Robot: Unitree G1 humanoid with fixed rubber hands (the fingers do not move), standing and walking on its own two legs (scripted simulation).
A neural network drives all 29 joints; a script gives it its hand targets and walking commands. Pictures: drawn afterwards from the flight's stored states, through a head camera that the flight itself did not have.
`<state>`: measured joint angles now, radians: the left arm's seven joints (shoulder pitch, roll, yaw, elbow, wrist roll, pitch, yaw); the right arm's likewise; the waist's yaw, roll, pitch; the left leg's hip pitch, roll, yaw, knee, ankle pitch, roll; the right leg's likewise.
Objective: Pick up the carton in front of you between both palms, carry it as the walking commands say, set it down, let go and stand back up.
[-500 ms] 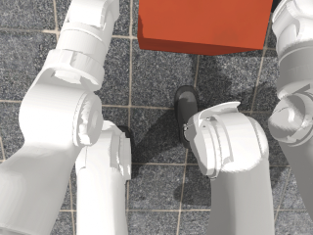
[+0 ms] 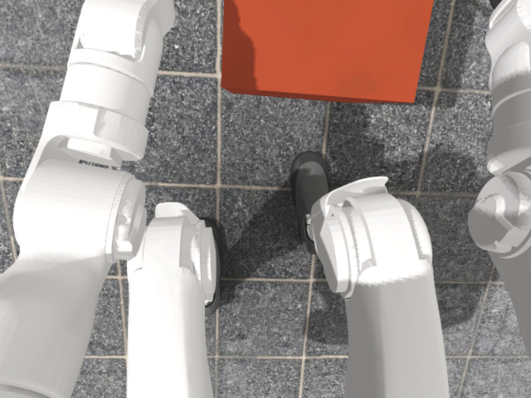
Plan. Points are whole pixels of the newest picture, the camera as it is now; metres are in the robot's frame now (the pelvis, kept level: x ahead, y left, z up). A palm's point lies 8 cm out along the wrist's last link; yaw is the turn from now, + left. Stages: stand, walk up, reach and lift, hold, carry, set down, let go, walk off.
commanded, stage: set down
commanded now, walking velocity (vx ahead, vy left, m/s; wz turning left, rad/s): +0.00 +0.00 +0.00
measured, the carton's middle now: (309, 20) +0.51 -0.15 -0.27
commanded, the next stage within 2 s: let go in 0.84 s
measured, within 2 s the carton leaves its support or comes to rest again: neither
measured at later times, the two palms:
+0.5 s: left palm out of the picture +0.60 +0.03 +0.01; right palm out of the picture +0.49 -0.35 +0.01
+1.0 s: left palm out of the picture +0.58 +0.04 +0.15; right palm out of the picture +0.47 -0.35 +0.14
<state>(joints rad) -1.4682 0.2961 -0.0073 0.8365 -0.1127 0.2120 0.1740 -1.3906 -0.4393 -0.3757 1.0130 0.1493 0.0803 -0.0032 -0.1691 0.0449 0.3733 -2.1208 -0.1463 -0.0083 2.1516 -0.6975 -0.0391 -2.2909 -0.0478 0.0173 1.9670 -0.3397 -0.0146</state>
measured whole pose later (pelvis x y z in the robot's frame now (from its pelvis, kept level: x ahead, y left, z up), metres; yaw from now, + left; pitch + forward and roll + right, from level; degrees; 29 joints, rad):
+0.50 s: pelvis +0.02 -0.01 +0.11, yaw +0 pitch +46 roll +5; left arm -1.30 0.26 0.16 0.84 -0.01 0.27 0.11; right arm -1.17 -0.33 -0.39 0.81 0.06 0.21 0.00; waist -0.17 0.05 0.04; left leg -1.90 -0.10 -0.01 1.73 -0.63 -0.03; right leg -2.08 0.00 0.03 1.60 -0.32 -0.02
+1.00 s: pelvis +0.05 -0.02 +0.25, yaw -2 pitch +43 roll +4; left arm -1.07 0.17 0.24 0.83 0.09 0.20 0.09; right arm -0.95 -0.28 -0.40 0.78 -0.05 0.16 0.09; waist -0.13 0.05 -0.05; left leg -1.46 -0.08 -0.04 1.16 -0.46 -0.03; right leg -1.61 0.00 0.03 1.06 -0.20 -0.02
